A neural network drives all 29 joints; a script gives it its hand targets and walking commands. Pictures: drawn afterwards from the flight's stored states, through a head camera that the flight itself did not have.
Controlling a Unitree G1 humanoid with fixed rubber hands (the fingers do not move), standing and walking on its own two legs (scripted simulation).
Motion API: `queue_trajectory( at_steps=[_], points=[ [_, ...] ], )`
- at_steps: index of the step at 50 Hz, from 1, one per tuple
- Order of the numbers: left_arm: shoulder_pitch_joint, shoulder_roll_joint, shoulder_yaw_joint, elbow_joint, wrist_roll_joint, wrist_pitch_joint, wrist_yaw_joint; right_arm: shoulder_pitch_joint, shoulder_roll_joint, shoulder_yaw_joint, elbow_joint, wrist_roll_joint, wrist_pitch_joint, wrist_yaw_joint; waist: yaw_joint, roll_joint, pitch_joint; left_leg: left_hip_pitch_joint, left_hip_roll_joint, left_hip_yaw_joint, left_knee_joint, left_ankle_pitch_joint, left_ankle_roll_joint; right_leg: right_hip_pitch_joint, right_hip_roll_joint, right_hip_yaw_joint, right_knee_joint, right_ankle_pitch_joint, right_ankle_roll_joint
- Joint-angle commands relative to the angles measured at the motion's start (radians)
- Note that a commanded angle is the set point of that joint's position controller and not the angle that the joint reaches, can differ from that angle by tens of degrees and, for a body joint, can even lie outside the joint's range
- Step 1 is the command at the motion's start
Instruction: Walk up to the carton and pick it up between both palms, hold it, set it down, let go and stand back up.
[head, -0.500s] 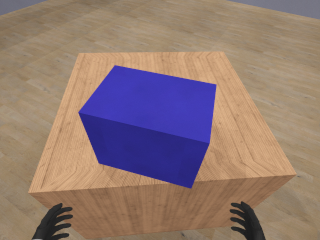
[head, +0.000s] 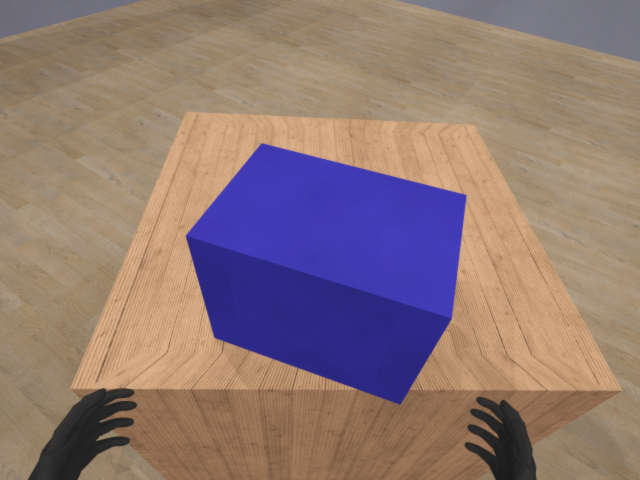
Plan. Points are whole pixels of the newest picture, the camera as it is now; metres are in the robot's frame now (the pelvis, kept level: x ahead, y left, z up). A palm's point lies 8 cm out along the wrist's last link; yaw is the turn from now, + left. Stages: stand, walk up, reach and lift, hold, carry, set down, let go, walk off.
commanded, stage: reach and lift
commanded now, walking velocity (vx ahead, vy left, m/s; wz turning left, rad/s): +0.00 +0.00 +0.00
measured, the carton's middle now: (330, 272) +0.41 +0.00 +0.02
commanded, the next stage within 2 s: none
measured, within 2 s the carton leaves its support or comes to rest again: neither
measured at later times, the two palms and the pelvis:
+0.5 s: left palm (53, 472) +0.14 +0.27 +0.02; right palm (506, 461) +0.17 -0.19 +0.02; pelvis -0.01 +0.00 +0.00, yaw +1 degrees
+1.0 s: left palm (96, 338) +0.26 +0.26 +0.08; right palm (527, 404) +0.21 -0.22 +0.06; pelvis +0.00 +0.00 +0.00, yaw -1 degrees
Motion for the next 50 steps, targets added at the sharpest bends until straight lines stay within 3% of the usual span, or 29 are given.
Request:
queue_trajectory(
  at_steps=[1, 3, 4, 5, 6, 7, 8, 11, 12, 16, 17, 18, 19, 23, 26, 28, 29, 32, 33, 34, 35, 36, 37, 39, 42, 44, 45, 48, 50],
  points=[
    [-0.027, 0.182, 0.104, -0.206, -0.009, -0.101, -0.009, 0.038, -0.053, -0.007, -0.266, 0.018, -0.093, -0.014, 0.01, 0.117, -0.141, 0.096, -0.032, -0.038, -0.045, 0.353, -0.069, -0.054, 0.071, -0.006, -0.056, 0.191, -0.08],
    [-0.003, 0.213, 0.105, -0.202, -0.049, -0.124, -0.025, 0.062, -0.065, 0.0, -0.279, 0.002, -0.128, -0.036, 0.004, 0.074, -0.148, 0.119, -0.04, -0.025, -0.012, 0.387, -0.056, -0.086, 0.062, 0.0, -0.049, 0.241, -0.058],
    [0.017, 0.21, 0.102, -0.273, -0.05, -0.148, -0.015, 0.08, -0.044, 0.004, -0.273, -0.001, -0.141, -0.04, 0.0, 0.109, -0.135, 0.101, -0.032, -0.04, -0.009, 0.413, -0.068, -0.083, 0.065, 0.004, -0.051, 0.259, -0.069],
    [0.0, 0.241, 0.12, -0.226, -0.048, -0.155, -0.017, 0.081, -0.042, 0.036, -0.235, 0.006, -0.137, -0.045, 0.016, 0.107, -0.083, 0.103, -0.03, -0.039, -0.009, 0.393, -0.062, -0.115, 0.048, 0.015, -0.057, 0.23, -0.064],
    [0.005, 0.238, 0.109, -0.254, -0.067, -0.154, -0.024, 0.061, -0.052, 0.028, -0.301, 0.008, -0.139, -0.055, 0.027, 0.105, -0.094, 0.134, -0.027, -0.046, -0.008, 0.371, -0.065, -0.119, 0.047, 0.003, -0.064, 0.205, -0.065],
    [-0.009, 0.241, 0.074, -0.266, -0.078, -0.157, -0.021, 0.057, -0.043, 0.036, -0.292, 0.017, -0.147, -0.059, 0.013, 0.142, -0.068, 0.114, -0.021, -0.044, -0.016, 0.34, -0.07, -0.106, 0.043, 0.012, -0.058, 0.181, -0.083],
    [0.02, 0.228, 0.084, -0.247, -0.076, -0.169, -0.031, 0.089, -0.04, 0.017, -0.286, 0.013, -0.159, -0.06, 0.01, 0.104, -0.086, 0.099, -0.02, -0.045, -0.008, 0.367, -0.064, -0.088, 0.058, 0.009, -0.046, 0.199, -0.077],
    [-0.013, 0.263, 0.098, -0.284, -0.085, -0.171, -0.027, 0.071, -0.016, 0.022, -0.319, 0.02, -0.154, -0.075, 0.005, 0.157, -0.069, 0.092, -0.019, -0.041, -0.024, 0.277, -0.065, -0.107, 0.032, 0.021, -0.057, 0.149, -0.088],
    [0.007, 0.269, 0.102, -0.25, -0.086, -0.176, -0.026, 0.09, -0.005, 0.063, -0.317, 0.021, -0.153, -0.084, 0.023, 0.122, -0.067, 0.077, -0.019, -0.049, -0.013, 0.266, -0.054, -0.114, 0.026, 0.031, -0.049, 0.138, -0.075],
    [-0.011, 0.301, 0.122, -0.255, -0.117, -0.19, -0.008, 0.06, -0.028, 0.041, -0.36, 0.014, -0.136, -0.084, 0.029, 0.112, -0.109, 0.072, -0.014, -0.035, -0.02, 0.201, -0.047, -0.114, 0.019, 0.036, -0.038, 0.102, -0.086],
    [-0.023, 0.281, 0.09, -0.284, -0.126, -0.181, -0.002, 0.054, -0.018, 0.041, -0.336, 0.017, -0.119, -0.079, 0.008, 0.134, -0.083, 0.049, -0.009, -0.05, -0.04, 0.173, -0.054, -0.107, 0.02, 0.026, -0.042, 0.081, -0.091],
    [-0.012, 0.298, 0.081, -0.287, -0.127, -0.174, -0.011, 0.024, -0.037, 0.04, -0.347, 0.027, -0.107, -0.089, 0.02, 0.149, -0.073, 0.035, -0.005, -0.045, -0.035, 0.176, -0.048, -0.096, 0.025, 0.038, -0.028, 0.071, -0.094],
    [-0.057, 0.314, 0.081, -0.288, -0.151, -0.167, -0.007, -0.019, -0.068, 0.018, -0.389, 0.01, -0.091, -0.095, 0.018, 0.116, -0.059, 0.037, -0.01, -0.044, -0.034, 0.146, -0.049, -0.132, 0.019, 0.037, -0.041, 0.035, -0.099],
    [-0.13, 0.307, 0.036, -0.265, -0.169, -0.129, 0.001, -0.057, -0.044, 0.002, -0.413, 0.002, -0.021, -0.095, -0.03, 0.129, -0.036, -0.019, 0.008, -0.063, -0.078, 0.026, -0.026, -0.118, 0.008, 0.037, -0.041, -0.027, -0.104],
    [-0.223, 0.339, 0.045, -0.291, -0.187, -0.108, 0.013, -0.119, -0.068, 0.014, -0.373, 0.032, 0.052, -0.084, -0.007, 0.169, -0.069, -0.017, 0.011, -0.07, -0.098, -0.007, -0.026, -0.132, 0.012, 0.04, -0.045, -0.09, -0.11],
    [-0.249, 0.318, 0.042, -0.345, -0.202, -0.081, 0.017, -0.15, -0.093, -0.004, -0.432, 0.049, 0.091, -0.083, -0.022, 0.157, -0.122, -0.009, 0.018, -0.072, -0.096, 0.046, -0.025, -0.106, 0.026, 0.038, -0.022, -0.015, -0.114],
    [-0.246, 0.348, 0.075, -0.254, -0.184, -0.059, 0.017, -0.158, -0.106, -0.011, -0.394, 0.052, 0.112, -0.082, -0.021, 0.165, -0.08, -0.019, 0.005, -0.062, -0.088, 0.035, -0.024, -0.114, 0.02, 0.046, -0.027, -0.031, -0.113],
    [-0.284, 0.355, 0.117, -0.343, -0.172, -0.023, 0.014, -0.167, -0.12, -0.016, -0.46, 0.056, 0.154, -0.087, -0.033, 0.129, -0.13, -0.008, -0.007, -0.055, -0.075, 0.168, -0.015, -0.058, 0.032, 0.048, -0.015, 0.097, -0.108],
    [-0.276, 0.331, 0.108, -0.275, -0.177, -0.005, 0.001, -0.168, -0.136, -0.011, -0.436, 0.048, 0.17, -0.093, -0.041, 0.097, -0.069, 0.031, -0.008, -0.051, -0.089, 0.137, -0.011, -0.095, 0.021, 0.042, -0.044, 0.074, -0.095],
    [-0.323, 0.334, 0.095, -0.274, -0.171, 0.013, -0.001, -0.194, -0.145, -0.037, -0.464, 0.052, 0.185, -0.096, -0.041, 0.12, -0.078, 0.022, -0.004, -0.064, -0.099, 0.109, -0.013, -0.104, 0.025, 0.047, -0.048, 0.044, -0.112],
    [-0.37, 0.318, 0.088, -0.284, -0.182, 0.033, 0.0, -0.221, -0.141, -0.045, -0.473, 0.051, 0.188, -0.095, -0.073, 0.114, -0.112, 0.021, -0.002, -0.053, -0.093, 0.151, -0.016, -0.093, 0.031, 0.039, -0.039, 0.095, -0.118],
    [-0.369, 0.32, 0.101, -0.31, -0.161, 0.05, -0.004, -0.215, -0.135, -0.024, -0.456, 0.066, 0.206, -0.091, -0.064, 0.145, -0.15, 0.028, 0.0, -0.063, -0.095, 0.142, -0.018, -0.058, 0.022, 0.045, -0.042, 0.087, -0.116],
    [-0.371, 0.304, 0.112, -0.28, -0.166, 0.063, -0.005, -0.219, -0.161, -0.047, -0.478, 0.065, 0.21, -0.087, -0.056, 0.098, -0.123, 0.032, -0.002, -0.05, -0.107, 0.128, -0.021, -0.063, 0.029, 0.032, -0.043, 0.074, -0.111],
    [-0.384, 0.313, 0.129, -0.316, -0.16, 0.097, -0.008, -0.25, -0.183, -0.032, -0.531, 0.087, 0.215, -0.094, -0.035, 0.095, -0.158, 0.045, -0.015, -0.043, -0.091, 0.179, -0.018, -0.051, 0.03, 0.037, -0.031, 0.115, -0.106],
    [-0.478, 0.319, 0.154, -0.283, -0.159, 0.101, -0.011, -0.307, -0.176, -0.025, -0.505, 0.087, 0.23, -0.081, -0.036, 0.086, -0.204, 0.043, -0.013, -0.035, -0.093, 0.19, -0.015, -0.047, 0.032, 0.037, -0.03, 0.111, -0.098],
    [-0.49, 0.286, 0.131, -0.301, -0.167, 0.129, -0.017, -0.303, -0.178, -0.025, -0.584, 0.102, 0.228, -0.084, -0.034, 0.095, -0.245, 0.037, -0.027, -0.033, -0.083, 0.229, -0.013, -0.021, 0.036, 0.045, -0.033, 0.208, -0.093],
    [-0.5, 0.313, 0.159, -0.313, -0.173, 0.115, -0.007, -0.336, -0.201, -0.035, -0.612, 0.096, 0.213, -0.076, -0.034, 0.055, -0.286, 0.059, -0.026, -0.035, -0.063, 0.271, -0.015, -0.024, 0.045, 0.042, -0.012, 0.245, -0.088],
    [-0.467, 0.291, 0.16, -0.305, -0.136, 0.143, -0.01, -0.256, -0.215, -0.039, -0.553, 0.109, 0.22, -0.073, -0.031, 0.097, -0.243, 0.102, -0.016, -0.039, -0.071, 0.365, -0.033, -0.033, 0.057, 0.028, -0.027, 0.316, -0.094],
    [-0.548, 0.283, 0.163, -0.246, -0.134, 0.178, -0.024, -0.368, -0.228, -0.044, -0.576, 0.125, 0.225, -0.075, -0.036, 0.059, -0.231, 0.089, -0.03, -0.046, -0.071, 0.334, -0.017, -0.037, 0.057, 0.037, -0.037, 0.328, -0.08]
  ],
)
